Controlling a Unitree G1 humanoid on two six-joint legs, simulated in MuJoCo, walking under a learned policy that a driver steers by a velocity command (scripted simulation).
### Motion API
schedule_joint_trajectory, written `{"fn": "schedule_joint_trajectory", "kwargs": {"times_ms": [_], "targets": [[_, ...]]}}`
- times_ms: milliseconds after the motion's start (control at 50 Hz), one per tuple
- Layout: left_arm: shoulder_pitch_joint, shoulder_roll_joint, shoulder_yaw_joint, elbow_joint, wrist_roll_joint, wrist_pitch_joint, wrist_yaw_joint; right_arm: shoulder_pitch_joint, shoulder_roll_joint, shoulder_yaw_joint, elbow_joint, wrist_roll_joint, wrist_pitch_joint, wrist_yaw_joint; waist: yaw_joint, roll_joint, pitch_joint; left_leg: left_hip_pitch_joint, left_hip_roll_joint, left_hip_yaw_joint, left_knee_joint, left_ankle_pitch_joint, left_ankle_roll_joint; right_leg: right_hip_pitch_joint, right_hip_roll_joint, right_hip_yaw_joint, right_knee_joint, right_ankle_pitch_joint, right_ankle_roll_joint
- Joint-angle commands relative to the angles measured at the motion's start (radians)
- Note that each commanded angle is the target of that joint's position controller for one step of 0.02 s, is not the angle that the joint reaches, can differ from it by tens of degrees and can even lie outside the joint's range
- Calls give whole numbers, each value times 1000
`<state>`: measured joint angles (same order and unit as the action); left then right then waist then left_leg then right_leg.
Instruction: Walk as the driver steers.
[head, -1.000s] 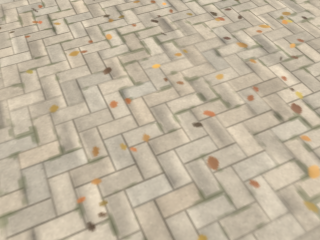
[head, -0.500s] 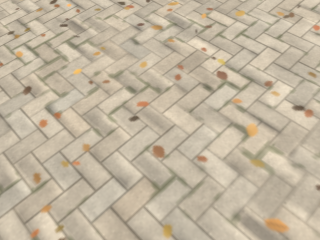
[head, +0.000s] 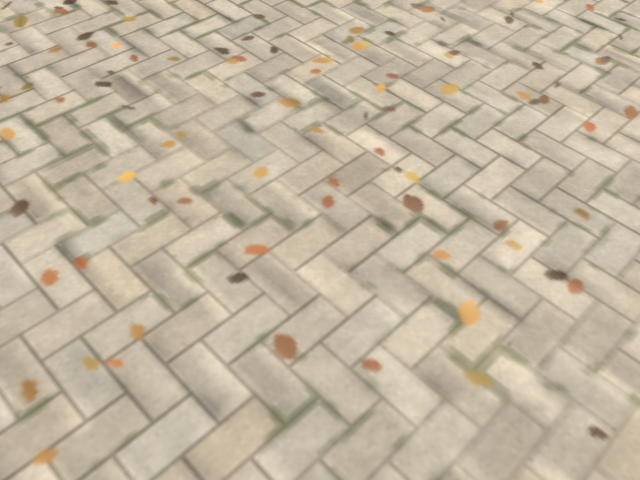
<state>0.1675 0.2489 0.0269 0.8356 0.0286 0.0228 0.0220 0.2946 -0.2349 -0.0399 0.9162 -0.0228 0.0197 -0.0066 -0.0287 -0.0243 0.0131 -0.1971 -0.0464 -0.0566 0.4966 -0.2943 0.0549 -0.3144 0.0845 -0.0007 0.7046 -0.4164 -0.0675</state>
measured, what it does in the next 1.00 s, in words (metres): walks ahead: right foot, then left foot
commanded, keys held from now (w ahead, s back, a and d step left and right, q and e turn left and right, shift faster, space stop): w+q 0.32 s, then w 0.34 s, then w+e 0.34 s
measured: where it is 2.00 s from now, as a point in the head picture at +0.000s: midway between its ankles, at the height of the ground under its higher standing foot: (287, 299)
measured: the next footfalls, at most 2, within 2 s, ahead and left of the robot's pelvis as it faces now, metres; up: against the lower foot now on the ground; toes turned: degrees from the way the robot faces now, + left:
right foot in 0.26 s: +0.17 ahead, -0.12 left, +0.00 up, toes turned +12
left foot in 0.72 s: +0.40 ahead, +0.15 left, +0.00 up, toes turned +18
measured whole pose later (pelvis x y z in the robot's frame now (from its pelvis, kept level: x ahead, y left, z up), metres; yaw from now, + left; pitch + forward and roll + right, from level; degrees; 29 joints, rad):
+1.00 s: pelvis +0.41 +0.09 +0.01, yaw +9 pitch +0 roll +1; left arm 0.26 0.26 0.06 0.89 0.03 -0.01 -0.04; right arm 0.35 -0.23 -0.04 0.92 -0.02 -0.10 0.00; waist -0.01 -0.04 0.04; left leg -0.05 -0.06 0.18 0.26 -0.22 0.09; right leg -0.64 -0.09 0.02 1.06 -0.15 -0.05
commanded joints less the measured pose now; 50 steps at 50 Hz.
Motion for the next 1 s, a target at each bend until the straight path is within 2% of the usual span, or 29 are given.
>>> {"fn": "schedule_joint_trajectory", "kwargs": {"times_ms": [20, 80, 180, 220, 240, 260, 280, 300, 320, 340, 360, 380, 420, 480, 560, 620, 660, 680, 700, 720, 740, 760, 780, 800, 820, 840, 860, 920, 1000], "targets": [[-84, 126, 35, -100, -2, -44, -22, 29, -185, -50, -40, 2, -19, -4, 8, 168, 120, 57, 292, -496, -383, -368, 210, -309, -62, 56, 196, -1, 28], [-101, 100, 27, -98, 7, -65, -46, 35, -164, -55, -43, 6, -34, -4, -2, 134, 48, 121, 199, -362, -342, -120, 186, -276, -64, 17, 143, 77, 74], [-173, 91, 16, -144, -7, -69, -48, 87, -205, -84, -44, 2, -41, 5, -40, 161, 31, 79, 179, -370, -276, -95, 184, -177, -54, 2, -61, 59, 97], [-104, 100, 19, -135, -18, -76, -38, 35, -215, -91, -69, 1, -42, 11, 4, 161, 20, -35, 161, -379, -237, -79, 152, 4, -38, 0, -181, 99, 88], [-19, 101, 22, -109, -19, -83, -28, -4, -215, -93, -84, 5, -43, 11, 56, 135, 10, -127, 130, -365, -182, -73, 122, 161, -28, -7, -270, 177, 82], [73, 138, 35, -84, -12, -93, -13, -11, -187, -87, -92, 7, -49, 11, 97, 83, -19, -241, 79, -332, -84, -97, 87, 338, -55, 19, -299, 178, 74], [202, 226, 56, -70, 6, -103, 4, -20, -119, -68, -116, 14, -62, 13, 154, -76, -92, -357, -10, -215, 164, -186, 44, 500, -262, 235, -397, -41, 40], [265, 351, 82, -61, 17, -94, 10, -54, -64, -51, -177, 24, -67, 18, 159, -309, -126, -536, -126, -69, 408, -321, 25, 526, -496, 687, -579, -408, -45], [198, 301, 76, -66, 22, -87, 10, -10, -127, -57, -159, 1, -57, 18, 85, -199, -35, -554, -8, -81, 565, -249, 36, 405, -521, 714, -576, -447, -92], [140, 202, 52, -86, 12, -91, 2, -20, -143, -61, -136, -9, -57, 29, 63, -72, 44, -545, 25, -84, 595, -153, 44, 319, -465, 602, -560, -359, -91], [111, 147, 38, -89, 8, -99, -5, -18, -123, -56, -122, -9, -60, 41, 46, -33, 77, -517, 49, -79, 576, -75, 34, 273, -399, 456, -561, -184, -76], [113, 125, 30, -83, 9, -108, -5, -24, -111, -54, -119, -15, -60, 50, 41, -55, 66, -497, 58, -64, 566, -28, 23, 272, -355, 361, -564, -53, -68], [167, 117, 26, -52, 5, -125, -12, -44, -103, -48, -122, -23, -52, 63, 49, -85, 38, -495, 45, -49, 581, 32, 6, 298, -306, 235, -549, 214, -65], [236, 111, 27, -9, -7, -138, -23, -128, -92, -38, -154, -22, -47, 68, 53, -78, 32, -554, 37, -31, 536, 74, -15, 348, -310, 151, -530, 484, -88], [252, 103, 23, 24, -11, -133, -26, -300, -57, -6, -215, -22, -51, 80, 69, -84, 64, -476, 55, 73, 276, 174, -33, 286, -279, 48, -551, 575, -93], [300, 132, 28, 64, -13, -128, -25, -361, -56, 6, -236, -16, -53, 79, 77, -96, 72, -346, 52, 143, 136, 175, -1, 276, -304, 36, -543, 657, -92], [305, 149, 31, 84, -16, -121, -23, -321, -76, 2, -226, -17, -56, 64, 45, -91, 54, -253, 24, 157, 88, 145, 39, 315, -322, 21, -464, 877, -83], [312, 155, 32, 95, -19, -116, -22, -251, -92, -6, -203, -20, -61, 54, 11, -83, 13, -151, -3, 161, 55, 132, 58, 327, -315, 16, -360, 1024, -73], [308, 156, 30, 102, -24, -110, -21, -106, -111, -17, -153, -25, -71, 41, -57, -54, -63, 33, -27, 165, -10, 164, 82, 294, -283, -8, -189, 1065, -56], [302, 140, 23, 89, -29, -109, -22, 54, -165, -35, -108, -42, -82, 26, -118, -23, -157, 286, 75, 61, -20, 129, 112, 128, -245, -21, 30, 853, -40], [344, 25, -3, 41, -36, -108, -29, 167, -263, -55, -101, -61, -88, 11, -109, 179, -306, 552, 415, -342, -55, -3, 172, -147, -132, -61, 383, 166, -11], [384, 83, 19, 58, -38, -97, -20, 158, -277, -63, -101, -24, -75, 9, -97, 213, -357, 525, 512, -641, -204, -58, 240, -282, -35, 35, 574, -104, -13], [296, 129, 35, 47, -25, -90, -17, 50, -210, -49, -107, -4, -71, 8, -55, 106, -172, 377, 448, -471, -228, -113, 201, -337, -109, 80, 588, -6, -24], [255, 99, 30, 42, -25, -93, -25, -32, -139, -29, -117, 0, -79, 12, -25, 95, -56, 226, 397, -333, -273, -49, 171, -318, -144, 67, 536, 75, -25], [253, 76, 29, 55, -23, -87, -28, -67, -99, -19, -114, -3, -90, 14, 5, 85, -6, 136, 348, -230, -308, 39, 133, -272, -167, 63, 490, 116, -20], [268, 66, 30, 67, -7, -73, -34, -70, -78, -13, -104, 0, -100, 11, 30, 98, 17, 72, 313, -148, -327, 114, 110, -229, -180, 61, 461, 131, -11], [287, 48, 29, 79, 1, -59, -42, -64, -69, -11, -95, -1, -110, 9, 44, 103, 19, 44, 298, -91, -341, 165, 99, -199, -182, 58, 453, 144, -4], [221, 32, 35, 55, 0, -39, -58, -18, -85, -17, -67, 8, -136, 7, 59, 88, 40, 58, 284, 18, -366, 308, 90, -272, -184, 45, 435, 212, 6], [70, 21, 33, 1, -1, -35, -71, 46, -71, -14, -37, 6, -136, 1, 38, 88, 73, 102, 260, 136, -371, 416, 77, -389, -186, 16, 326, 355, 21]]}}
